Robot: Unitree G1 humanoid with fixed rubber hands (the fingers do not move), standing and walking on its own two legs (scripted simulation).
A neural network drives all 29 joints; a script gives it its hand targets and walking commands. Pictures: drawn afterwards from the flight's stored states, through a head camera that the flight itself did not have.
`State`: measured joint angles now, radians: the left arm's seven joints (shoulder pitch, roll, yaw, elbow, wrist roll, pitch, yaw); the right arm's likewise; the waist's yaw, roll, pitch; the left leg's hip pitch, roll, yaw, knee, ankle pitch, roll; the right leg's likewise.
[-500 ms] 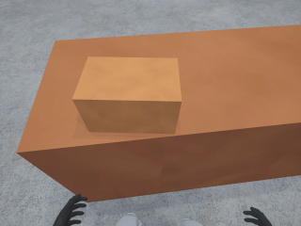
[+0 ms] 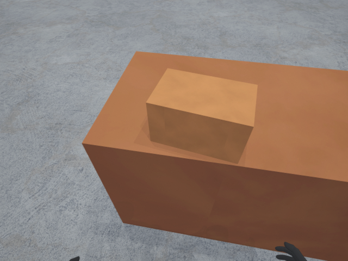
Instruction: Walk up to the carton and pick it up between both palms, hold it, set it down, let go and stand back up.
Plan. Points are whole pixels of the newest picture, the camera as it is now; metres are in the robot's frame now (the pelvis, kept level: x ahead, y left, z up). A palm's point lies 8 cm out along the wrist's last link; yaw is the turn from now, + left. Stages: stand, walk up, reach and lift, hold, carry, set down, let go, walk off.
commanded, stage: walk up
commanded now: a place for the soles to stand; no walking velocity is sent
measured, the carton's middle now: (201, 114) +0.51 -0.04 +0.05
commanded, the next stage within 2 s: none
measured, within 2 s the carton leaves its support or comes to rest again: neither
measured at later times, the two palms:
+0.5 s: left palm out of the picture +0.08 +0.28 -0.08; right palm out of the picture +0.17 -0.25 -0.07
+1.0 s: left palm out of the picture +0.08 +0.27 -0.08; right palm (304, 258) +0.18 -0.26 -0.07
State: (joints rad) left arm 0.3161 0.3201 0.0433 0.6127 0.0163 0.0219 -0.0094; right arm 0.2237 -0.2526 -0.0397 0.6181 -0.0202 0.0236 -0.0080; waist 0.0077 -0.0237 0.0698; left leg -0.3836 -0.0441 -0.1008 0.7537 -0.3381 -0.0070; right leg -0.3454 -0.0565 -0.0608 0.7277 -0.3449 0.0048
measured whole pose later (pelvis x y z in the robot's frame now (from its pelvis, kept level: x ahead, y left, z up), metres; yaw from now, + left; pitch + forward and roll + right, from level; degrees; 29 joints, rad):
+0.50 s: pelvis +0.01 -0.01 +0.01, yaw +7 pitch -1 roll -1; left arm 0.29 0.32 0.03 0.60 0.01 0.02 -0.01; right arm 0.26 -0.28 -0.04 0.60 -0.01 0.01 0.01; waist 0.02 0.00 0.04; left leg -0.37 -0.08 -0.21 0.71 -0.30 -0.01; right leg -0.28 -0.09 -0.17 0.67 -0.36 0.01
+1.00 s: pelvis +0.01 -0.02 +0.01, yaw +8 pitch -1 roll -1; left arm 0.29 0.32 0.04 0.61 0.02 0.02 -0.01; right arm 0.27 -0.28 -0.04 0.59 -0.01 0.03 0.01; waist 0.02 0.00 0.05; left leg -0.37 -0.08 -0.23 0.71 -0.31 -0.03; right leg -0.27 -0.07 -0.20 0.67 -0.37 -0.01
